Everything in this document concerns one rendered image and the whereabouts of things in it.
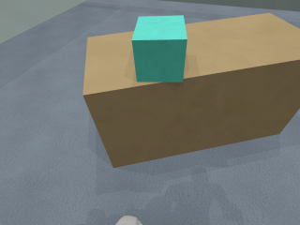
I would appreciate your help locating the carton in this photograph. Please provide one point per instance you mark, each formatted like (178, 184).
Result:
(159, 45)

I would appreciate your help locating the pedestal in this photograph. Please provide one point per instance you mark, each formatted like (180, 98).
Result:
(241, 82)

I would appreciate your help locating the robot left thigh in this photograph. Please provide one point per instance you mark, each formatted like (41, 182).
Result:
(128, 220)

